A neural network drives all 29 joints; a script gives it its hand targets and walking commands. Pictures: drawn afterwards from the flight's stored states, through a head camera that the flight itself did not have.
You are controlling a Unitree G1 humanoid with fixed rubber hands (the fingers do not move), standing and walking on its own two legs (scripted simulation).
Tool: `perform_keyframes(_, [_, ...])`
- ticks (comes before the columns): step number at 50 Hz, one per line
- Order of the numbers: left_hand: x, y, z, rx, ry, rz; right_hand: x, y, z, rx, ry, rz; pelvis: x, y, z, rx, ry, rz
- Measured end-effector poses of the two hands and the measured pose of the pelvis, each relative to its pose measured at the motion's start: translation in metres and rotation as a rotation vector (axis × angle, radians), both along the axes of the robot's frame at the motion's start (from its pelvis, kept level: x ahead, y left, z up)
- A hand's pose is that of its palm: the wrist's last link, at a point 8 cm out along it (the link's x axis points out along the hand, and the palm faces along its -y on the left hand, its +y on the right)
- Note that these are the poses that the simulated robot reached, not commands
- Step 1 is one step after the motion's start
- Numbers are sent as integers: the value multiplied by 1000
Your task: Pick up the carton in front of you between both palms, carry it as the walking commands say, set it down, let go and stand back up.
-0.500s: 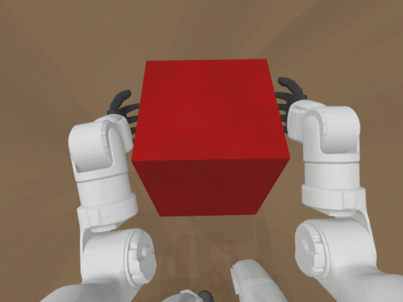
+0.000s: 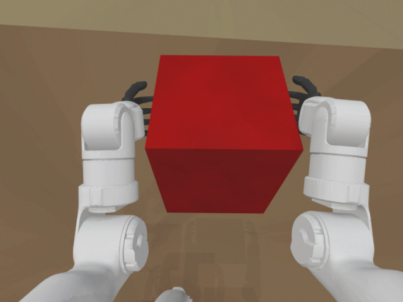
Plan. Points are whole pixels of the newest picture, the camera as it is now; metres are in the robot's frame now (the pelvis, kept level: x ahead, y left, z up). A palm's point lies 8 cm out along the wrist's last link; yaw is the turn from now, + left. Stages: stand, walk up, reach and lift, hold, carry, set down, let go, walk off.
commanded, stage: carry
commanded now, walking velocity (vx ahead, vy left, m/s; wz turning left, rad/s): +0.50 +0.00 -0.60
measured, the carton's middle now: (217, 142) +0.39 +0.04 +0.11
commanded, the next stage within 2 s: none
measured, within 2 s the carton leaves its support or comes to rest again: neither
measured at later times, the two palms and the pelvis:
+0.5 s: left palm (233, 27) +0.72 +0.02 +0.19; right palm (360, 43) +0.65 -0.27 +0.20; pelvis +0.32 -0.03 +0.04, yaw -19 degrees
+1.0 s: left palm out of the picture +1.00 -0.25 +0.30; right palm out of the picture +0.79 -0.47 +0.30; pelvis +0.61 -0.11 +0.13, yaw -37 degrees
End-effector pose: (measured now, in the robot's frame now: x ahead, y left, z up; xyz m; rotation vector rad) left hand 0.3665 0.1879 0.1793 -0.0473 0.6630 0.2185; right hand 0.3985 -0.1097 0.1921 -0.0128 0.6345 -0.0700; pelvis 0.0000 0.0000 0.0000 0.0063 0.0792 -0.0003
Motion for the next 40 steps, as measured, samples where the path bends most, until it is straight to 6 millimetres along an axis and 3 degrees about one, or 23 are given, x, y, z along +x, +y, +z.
perform_keyframes(7, [114,-59,11,-1,84,-226,35,-59,-2,-29,86,-211,86,22,26,-25,-2,-95])
perform_keyframes(12, [189,-109,26,-20,51,-341,74,-100,16,-30,54,-336,145,21,36,-48,1,-161])
perform_keyframes(16, [249,-142,32,-36,17,-386,120,-129,25,-28,19,-394,200,11,33,-54,6,-208])
perform_keyframes(19, [292,-160,27,-26,18,-392,164,-148,21,-20,20,-399,247,-6,27,-64,-12,-247])
perform_keyframes(22, [327,-166,18,15,42,-368,213,-157,12,-7,47,-364,286,-23,28,-82,-33,-283])
perform_keyframes(27, [372,-166,7,25,119,-339,276,-161,9,15,122,-334,337,-41,54,-62,-34,-344])
perform_keyframes(33, [450,-194,36,18,67,-357,342,-187,30,44,66,-376,404,-52,74,-23,-18,-394])
perform_keyframes(37, [513,-233,62,3,4,-427,378,-218,51,27,3,-456,463,-56,76,8,-5,-437])
perform_keyframes(40, [556,-275,75,-9,-7,-528,390,-246,63,-11,-3,-542,504,-59,80,33,-21,-487])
